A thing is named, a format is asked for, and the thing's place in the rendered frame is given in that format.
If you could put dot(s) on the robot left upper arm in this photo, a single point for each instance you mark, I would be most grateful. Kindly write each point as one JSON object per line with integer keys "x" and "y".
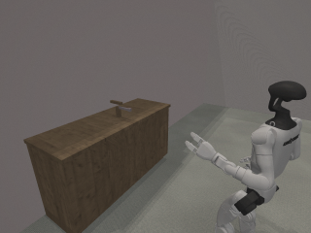
{"x": 263, "y": 140}

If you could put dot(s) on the robot left thigh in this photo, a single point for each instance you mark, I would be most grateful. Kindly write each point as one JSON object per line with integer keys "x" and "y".
{"x": 235, "y": 204}

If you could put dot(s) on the robot left hand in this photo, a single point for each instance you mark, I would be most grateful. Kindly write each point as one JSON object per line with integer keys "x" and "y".
{"x": 204, "y": 150}

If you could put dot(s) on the robot right hand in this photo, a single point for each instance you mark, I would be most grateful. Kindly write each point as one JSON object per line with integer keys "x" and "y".
{"x": 245, "y": 159}

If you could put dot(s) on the right robot shin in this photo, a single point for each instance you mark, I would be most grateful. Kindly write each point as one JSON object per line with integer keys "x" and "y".
{"x": 246, "y": 227}

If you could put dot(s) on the counter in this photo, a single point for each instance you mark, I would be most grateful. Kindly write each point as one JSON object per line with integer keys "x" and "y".
{"x": 83, "y": 167}

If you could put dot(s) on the robot left forearm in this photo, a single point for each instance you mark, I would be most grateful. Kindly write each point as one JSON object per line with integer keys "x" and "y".
{"x": 245, "y": 176}

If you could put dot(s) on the robot right upper arm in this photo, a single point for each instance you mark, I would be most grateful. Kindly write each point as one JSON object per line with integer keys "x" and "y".
{"x": 297, "y": 146}

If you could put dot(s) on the tap lever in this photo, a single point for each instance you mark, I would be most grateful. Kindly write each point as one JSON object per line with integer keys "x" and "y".
{"x": 126, "y": 109}

